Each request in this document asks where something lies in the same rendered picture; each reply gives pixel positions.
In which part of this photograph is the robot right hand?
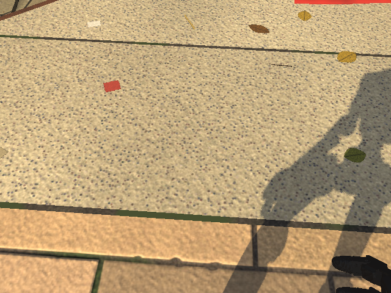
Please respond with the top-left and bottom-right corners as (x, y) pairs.
(332, 255), (391, 293)

